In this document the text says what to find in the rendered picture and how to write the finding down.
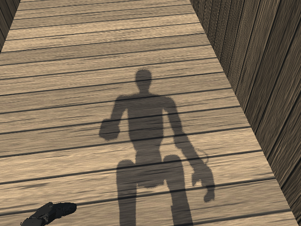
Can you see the left robot hand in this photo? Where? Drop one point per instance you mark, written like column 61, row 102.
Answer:
column 49, row 212

